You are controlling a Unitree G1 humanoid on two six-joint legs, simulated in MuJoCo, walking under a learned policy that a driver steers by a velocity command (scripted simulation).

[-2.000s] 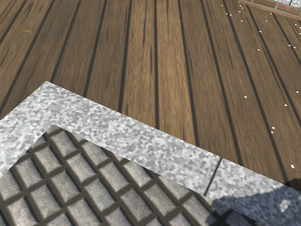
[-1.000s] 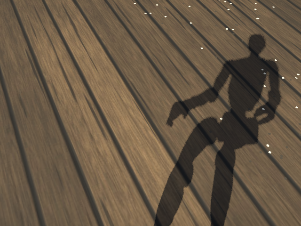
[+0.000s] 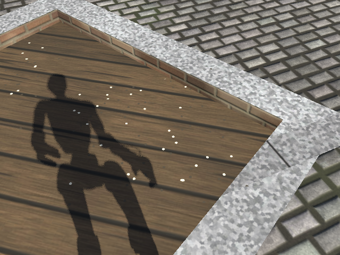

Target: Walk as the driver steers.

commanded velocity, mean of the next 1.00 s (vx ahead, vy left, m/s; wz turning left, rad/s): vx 0.30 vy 0.00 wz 0.58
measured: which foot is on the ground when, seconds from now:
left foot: down 0.00-0.02, up 0.04-0.38, down 0.40-0.98, up 1.00-1.00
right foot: up 0.00-0.00, down 0.02-0.42, up 0.44-0.96, down 0.98-1.00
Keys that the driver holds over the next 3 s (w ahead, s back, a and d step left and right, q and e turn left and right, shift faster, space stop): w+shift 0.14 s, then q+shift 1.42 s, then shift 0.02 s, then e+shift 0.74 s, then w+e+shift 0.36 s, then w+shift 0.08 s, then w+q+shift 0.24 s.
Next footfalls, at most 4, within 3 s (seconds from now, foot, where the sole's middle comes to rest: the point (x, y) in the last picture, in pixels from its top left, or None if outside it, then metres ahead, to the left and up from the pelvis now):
0.02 right None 0.02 -0.10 -0.78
0.40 left None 0.34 0.05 -0.78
0.98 right None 0.46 -0.08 -0.78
1.58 left None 0.26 -0.01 -0.78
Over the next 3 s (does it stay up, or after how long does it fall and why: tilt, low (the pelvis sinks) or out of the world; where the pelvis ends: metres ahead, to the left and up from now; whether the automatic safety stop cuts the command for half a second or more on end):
stays up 0.56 0.05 -0.04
